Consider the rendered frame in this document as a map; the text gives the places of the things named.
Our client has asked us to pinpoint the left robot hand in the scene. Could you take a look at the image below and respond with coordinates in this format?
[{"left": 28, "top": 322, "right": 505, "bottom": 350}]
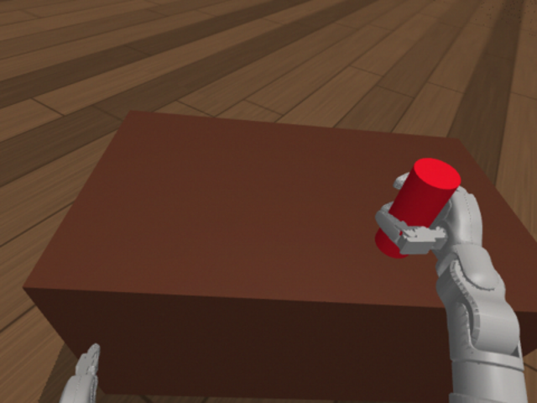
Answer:
[{"left": 59, "top": 343, "right": 100, "bottom": 403}]

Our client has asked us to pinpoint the can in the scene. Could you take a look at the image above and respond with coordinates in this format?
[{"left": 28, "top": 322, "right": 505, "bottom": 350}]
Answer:
[{"left": 375, "top": 158, "right": 461, "bottom": 259}]

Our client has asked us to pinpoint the right robot arm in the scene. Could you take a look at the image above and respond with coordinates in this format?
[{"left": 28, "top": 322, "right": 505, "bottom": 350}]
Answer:
[{"left": 435, "top": 243, "right": 528, "bottom": 403}]

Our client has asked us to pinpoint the right robot hand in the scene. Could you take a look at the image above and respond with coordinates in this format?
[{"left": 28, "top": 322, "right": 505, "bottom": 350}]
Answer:
[{"left": 375, "top": 173, "right": 482, "bottom": 259}]

